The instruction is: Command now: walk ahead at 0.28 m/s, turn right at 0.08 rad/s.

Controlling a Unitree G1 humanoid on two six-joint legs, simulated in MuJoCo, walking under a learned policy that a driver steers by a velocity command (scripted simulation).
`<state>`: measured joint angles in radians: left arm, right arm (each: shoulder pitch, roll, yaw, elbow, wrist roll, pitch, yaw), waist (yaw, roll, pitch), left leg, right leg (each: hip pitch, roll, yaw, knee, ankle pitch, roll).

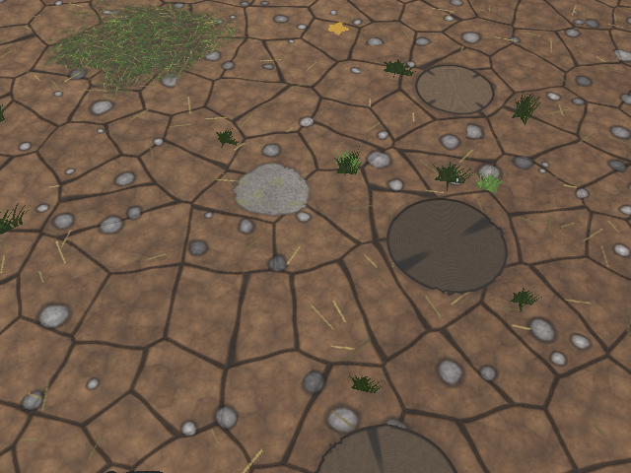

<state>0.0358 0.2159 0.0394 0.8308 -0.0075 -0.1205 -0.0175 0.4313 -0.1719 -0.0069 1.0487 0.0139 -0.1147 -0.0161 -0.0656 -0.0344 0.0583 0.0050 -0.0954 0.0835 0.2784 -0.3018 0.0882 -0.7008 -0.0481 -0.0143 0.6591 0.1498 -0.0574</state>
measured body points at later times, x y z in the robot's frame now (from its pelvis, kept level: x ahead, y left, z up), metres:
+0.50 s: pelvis +0.18 +0.02 -0.01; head +0.21 +0.00 +0.44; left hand +0.39 +0.26 -0.10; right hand +0.28 -0.29 -0.11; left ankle +0.30 +0.14 -0.72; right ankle +0.25 -0.07 -0.74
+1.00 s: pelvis +0.27 -0.03 +0.01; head +0.26 -0.02 +0.46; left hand +0.58 +0.02 -0.08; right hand +0.07 -0.25 -0.11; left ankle +0.30 +0.13 -0.74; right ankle +0.20 -0.20 -0.67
